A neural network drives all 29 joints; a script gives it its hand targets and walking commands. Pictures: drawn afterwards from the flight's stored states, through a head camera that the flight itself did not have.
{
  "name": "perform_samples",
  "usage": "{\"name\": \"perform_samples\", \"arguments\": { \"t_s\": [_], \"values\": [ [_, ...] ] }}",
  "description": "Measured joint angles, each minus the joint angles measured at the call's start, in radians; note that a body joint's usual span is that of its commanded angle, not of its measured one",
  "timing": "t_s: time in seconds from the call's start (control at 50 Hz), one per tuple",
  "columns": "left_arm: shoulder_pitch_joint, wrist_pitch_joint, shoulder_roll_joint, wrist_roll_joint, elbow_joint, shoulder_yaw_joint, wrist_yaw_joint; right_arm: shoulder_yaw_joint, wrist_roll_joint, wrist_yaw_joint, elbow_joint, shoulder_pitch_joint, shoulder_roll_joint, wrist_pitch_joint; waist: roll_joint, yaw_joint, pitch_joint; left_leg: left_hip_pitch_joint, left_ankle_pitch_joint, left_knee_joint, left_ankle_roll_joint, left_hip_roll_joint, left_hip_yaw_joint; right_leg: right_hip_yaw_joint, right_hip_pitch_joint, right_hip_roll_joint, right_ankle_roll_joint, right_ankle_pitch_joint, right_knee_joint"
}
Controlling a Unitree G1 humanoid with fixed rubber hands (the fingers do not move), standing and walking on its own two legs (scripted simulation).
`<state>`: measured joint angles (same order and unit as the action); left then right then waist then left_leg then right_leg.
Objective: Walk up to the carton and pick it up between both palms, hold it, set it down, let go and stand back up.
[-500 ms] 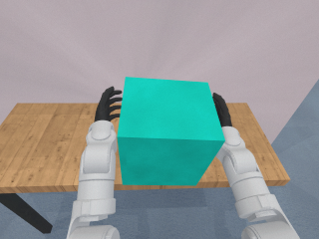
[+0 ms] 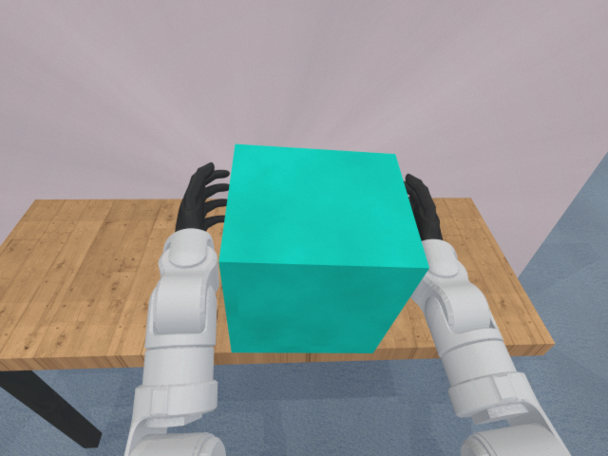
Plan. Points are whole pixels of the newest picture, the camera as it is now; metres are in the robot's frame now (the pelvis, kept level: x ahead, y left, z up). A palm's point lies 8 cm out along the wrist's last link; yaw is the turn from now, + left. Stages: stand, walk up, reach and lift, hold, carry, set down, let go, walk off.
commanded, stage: hold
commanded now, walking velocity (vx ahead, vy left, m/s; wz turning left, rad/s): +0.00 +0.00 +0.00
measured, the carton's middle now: (309, 257) +0.34 +0.00 +0.12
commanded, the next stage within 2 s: none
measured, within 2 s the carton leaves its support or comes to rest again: neither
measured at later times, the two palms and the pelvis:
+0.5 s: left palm (183, 226) +0.35 +0.15 +0.17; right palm (416, 227) +0.35 -0.14 +0.16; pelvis +0.00 +0.00 +0.00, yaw +0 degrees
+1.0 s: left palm (184, 230) +0.35 +0.15 +0.17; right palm (418, 232) +0.35 -0.14 +0.15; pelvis +0.00 +0.00 +0.00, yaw +0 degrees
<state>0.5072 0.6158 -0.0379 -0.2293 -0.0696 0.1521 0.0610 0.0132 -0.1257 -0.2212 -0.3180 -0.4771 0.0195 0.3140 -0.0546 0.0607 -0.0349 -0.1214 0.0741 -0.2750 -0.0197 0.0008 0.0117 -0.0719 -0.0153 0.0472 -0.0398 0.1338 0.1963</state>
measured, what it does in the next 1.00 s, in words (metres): stands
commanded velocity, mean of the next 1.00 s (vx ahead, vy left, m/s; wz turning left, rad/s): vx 0.00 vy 0.00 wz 0.00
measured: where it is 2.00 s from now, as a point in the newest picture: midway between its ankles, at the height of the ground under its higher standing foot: outside the picture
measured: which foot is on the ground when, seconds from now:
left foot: down 0.00-1.00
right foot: down 0.00-1.00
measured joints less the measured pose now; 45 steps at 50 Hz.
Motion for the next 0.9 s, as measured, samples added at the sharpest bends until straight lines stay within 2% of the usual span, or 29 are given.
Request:
{"name": "perform_samples", "arguments": {
  "t_s": [0.3, 0.56, 0.74, 0.9],
  "values": [
    [0.02, 0.041, -0.008, -0.018, 0.029, 0.023, -0.003, 0.006, 0.002, 0.014, -0.016, -0.044, 0.0, 0.025, -0.001, -0.015, -0.012, 0.013, -0.002, 0.004, 0.0, -0.001, 0.006, 0.005, -0.004, 0.0, -0.001, 0.005, 0.011],
    [-0.006, 0.076, -0.002, -0.023, 0.061, 0.018, -0.016, -0.018, -0.019, -0.001, 0.005, -0.027, 0.004, 0.051, 0.002, -0.007, -0.01, 0.034, 0.006, 0.0, 0.002, 0.001, -0.005, -0.005, -0.038, 0.0, -0.001, 0.005, -0.005],
    [-0.001, 0.061, -0.006, -0.019, 0.069, 0.017, -0.017, -0.016, -0.011, -0.004, 0.028, -0.02, 0.006, 0.04, 0.009, -0.007, -0.01, 0.029, 0.003, -0.001, 0.0, 0.001, 0.001, 0.001, -0.026, -0.001, 0.0, 0.006, 0.007],
    [0.008, 0.064, -0.006, -0.024, 0.045, 0.022, -0.017, -0.011, 0.001, 0.004, -0.005, -0.031, 0.003, 0.037, 0.004, -0.013, -0.014, 0.033, 0.004, -0.002, 0.001, 0.001, 0.004, 0.003, -0.024, -0.002, -0.001, 0.012, 0.019]
  ]
}}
